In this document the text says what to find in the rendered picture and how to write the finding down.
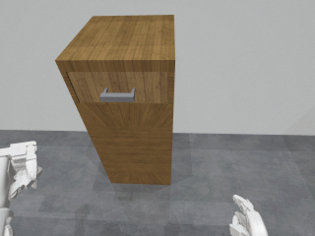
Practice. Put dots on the drawer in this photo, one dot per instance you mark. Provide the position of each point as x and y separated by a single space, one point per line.
150 87

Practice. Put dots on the handle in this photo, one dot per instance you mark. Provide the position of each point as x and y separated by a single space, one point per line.
106 96

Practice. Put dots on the left robot hand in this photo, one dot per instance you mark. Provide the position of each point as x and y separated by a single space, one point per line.
21 157

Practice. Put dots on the cabinet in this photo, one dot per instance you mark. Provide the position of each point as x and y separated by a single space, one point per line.
132 139

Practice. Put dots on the left robot forearm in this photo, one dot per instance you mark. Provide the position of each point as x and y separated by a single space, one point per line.
6 215

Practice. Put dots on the right robot hand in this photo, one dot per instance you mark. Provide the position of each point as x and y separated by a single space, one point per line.
251 224

